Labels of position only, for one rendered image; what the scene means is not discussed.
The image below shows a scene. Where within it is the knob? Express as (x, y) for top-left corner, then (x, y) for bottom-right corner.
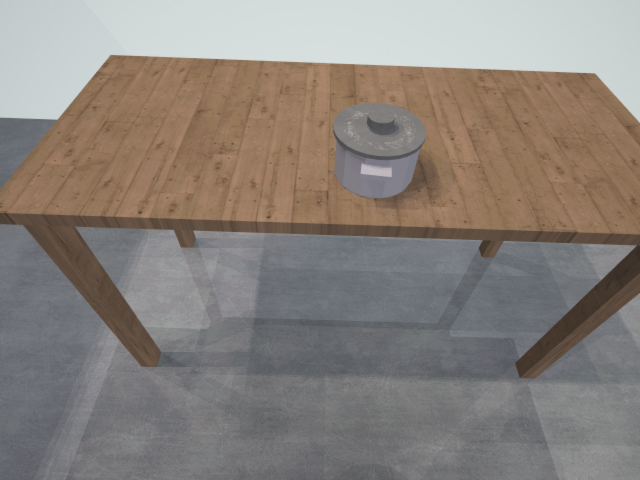
(367, 108), (395, 131)

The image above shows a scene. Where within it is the table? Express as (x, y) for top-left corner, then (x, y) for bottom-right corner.
(0, 55), (640, 378)

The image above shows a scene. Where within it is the pot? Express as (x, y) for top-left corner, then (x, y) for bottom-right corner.
(334, 140), (420, 198)

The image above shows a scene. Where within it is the lid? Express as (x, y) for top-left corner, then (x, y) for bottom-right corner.
(333, 103), (426, 160)

